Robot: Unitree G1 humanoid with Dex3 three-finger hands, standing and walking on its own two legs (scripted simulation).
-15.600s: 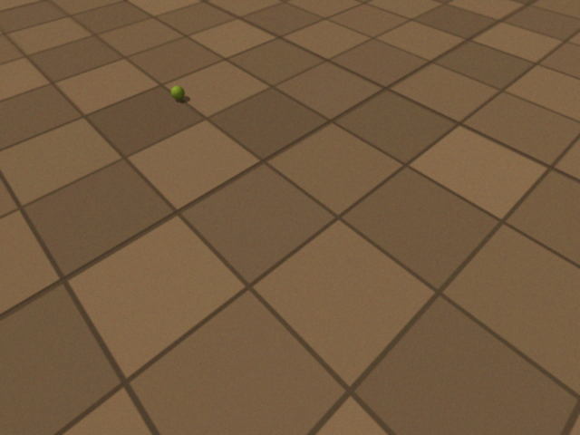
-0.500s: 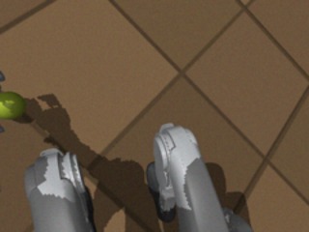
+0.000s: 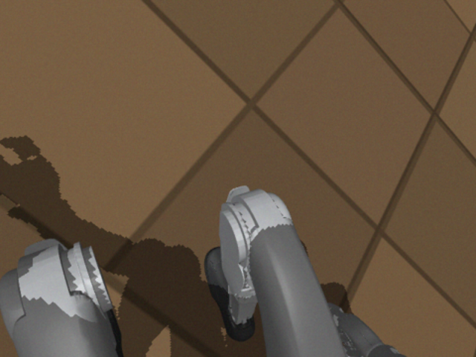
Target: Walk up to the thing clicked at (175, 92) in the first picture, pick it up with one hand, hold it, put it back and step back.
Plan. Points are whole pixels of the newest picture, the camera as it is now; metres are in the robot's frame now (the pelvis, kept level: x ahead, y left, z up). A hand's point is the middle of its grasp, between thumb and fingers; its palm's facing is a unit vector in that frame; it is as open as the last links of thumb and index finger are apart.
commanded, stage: rest palm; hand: left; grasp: from above
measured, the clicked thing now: out of the picture +0.45 +0.33 -0.26
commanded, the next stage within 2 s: close in 0.26 s
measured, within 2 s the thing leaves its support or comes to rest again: neither
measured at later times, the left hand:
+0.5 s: hand out of the picture +0.43 +0.32 -0.24, palm faces -0.44 -0.15 -0.88, open 13.5 cm
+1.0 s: hand out of the picture +0.44 +0.32 -0.24, palm faces -0.43 -0.16 -0.89, open 12.0 cm
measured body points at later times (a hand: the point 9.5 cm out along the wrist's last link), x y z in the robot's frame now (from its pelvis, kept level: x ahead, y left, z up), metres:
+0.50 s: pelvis +0.00 +0.00 +0.00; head +0.27 +0.11 +0.34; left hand +0.45 +0.33 -0.18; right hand +0.06 -0.26 -0.08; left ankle +0.07 +0.13 -0.27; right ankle +0.10 -0.12 -0.27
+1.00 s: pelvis +0.00 +0.01 +0.00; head +0.27 +0.12 +0.34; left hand +0.46 +0.33 -0.19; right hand +0.05 -0.26 -0.07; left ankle +0.07 +0.13 -0.27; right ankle +0.10 -0.12 -0.27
